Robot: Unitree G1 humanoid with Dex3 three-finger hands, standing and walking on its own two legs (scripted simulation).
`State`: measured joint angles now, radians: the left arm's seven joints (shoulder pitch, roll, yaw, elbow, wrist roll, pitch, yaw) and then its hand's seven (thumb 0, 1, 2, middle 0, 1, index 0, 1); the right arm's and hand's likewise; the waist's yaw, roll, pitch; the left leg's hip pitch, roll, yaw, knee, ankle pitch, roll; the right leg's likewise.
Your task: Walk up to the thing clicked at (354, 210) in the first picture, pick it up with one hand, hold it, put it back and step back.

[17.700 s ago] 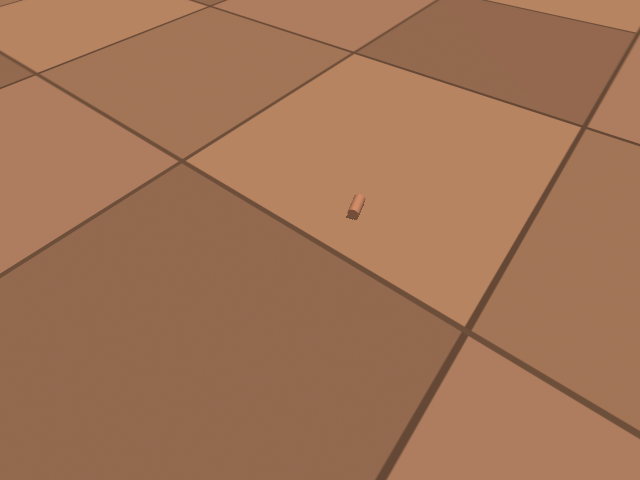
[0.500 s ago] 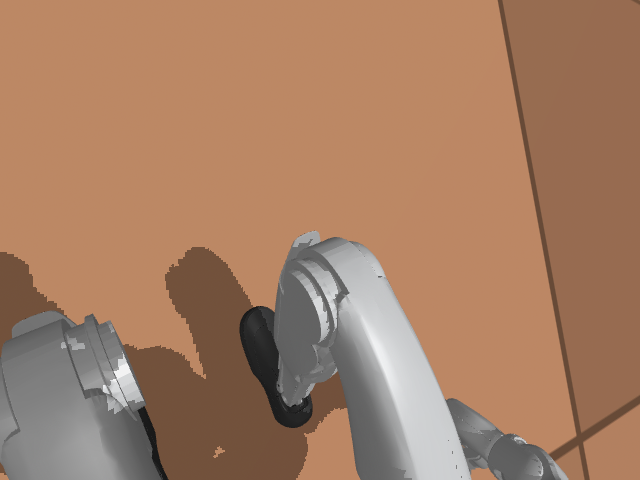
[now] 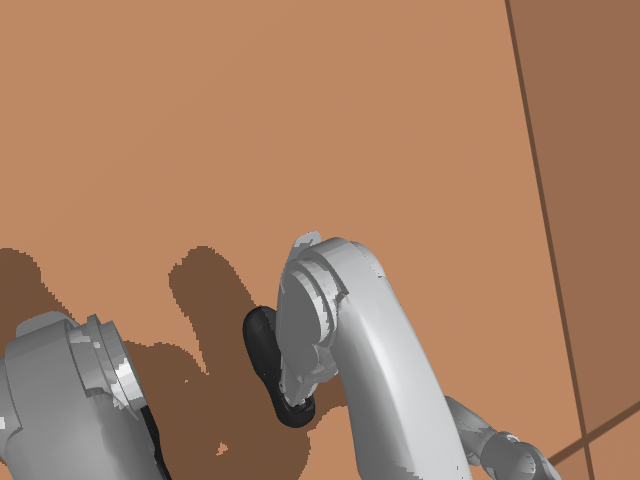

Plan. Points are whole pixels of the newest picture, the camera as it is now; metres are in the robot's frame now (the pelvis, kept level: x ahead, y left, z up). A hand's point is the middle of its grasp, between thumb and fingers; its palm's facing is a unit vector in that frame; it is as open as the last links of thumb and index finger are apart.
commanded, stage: close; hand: left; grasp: from above
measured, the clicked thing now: out of the picture +0.43 +0.35 -0.27
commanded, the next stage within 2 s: settle in 0.16 s
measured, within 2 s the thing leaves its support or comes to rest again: leaves its support in 0.66 s
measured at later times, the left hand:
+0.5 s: hand out of the picture +0.42 +0.34 -0.25, palm faces -0.40 -0.20 -0.89, open 8.0 cm
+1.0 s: hand out of the picture +0.40 +0.35 -0.17, palm faces -0.42 -0.13 -0.90, open 7.9 cm
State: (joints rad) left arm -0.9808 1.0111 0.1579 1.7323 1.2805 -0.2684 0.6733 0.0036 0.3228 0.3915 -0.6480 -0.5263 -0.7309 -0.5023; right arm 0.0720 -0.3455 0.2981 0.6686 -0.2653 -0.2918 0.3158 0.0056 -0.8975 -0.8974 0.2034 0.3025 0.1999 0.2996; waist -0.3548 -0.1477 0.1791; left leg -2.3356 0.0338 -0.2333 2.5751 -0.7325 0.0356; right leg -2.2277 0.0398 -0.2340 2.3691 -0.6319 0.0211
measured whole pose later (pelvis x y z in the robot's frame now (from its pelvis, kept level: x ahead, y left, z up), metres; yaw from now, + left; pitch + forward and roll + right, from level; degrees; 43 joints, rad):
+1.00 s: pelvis +0.00 +0.00 +0.02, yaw +5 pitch +32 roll -11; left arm -0.87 0.75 0.09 1.41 1.22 -0.17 0.45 0.02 0.29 0.20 -0.92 -0.23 -0.96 -0.23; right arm 0.09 -0.32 0.10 0.71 -0.15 -0.21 0.29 0.01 -0.91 -0.90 0.20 0.30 0.20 0.30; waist -0.24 -0.02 -0.02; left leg -2.33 0.01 -0.13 2.46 -0.71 0.03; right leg -2.25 0.01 -0.15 2.33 -0.66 0.00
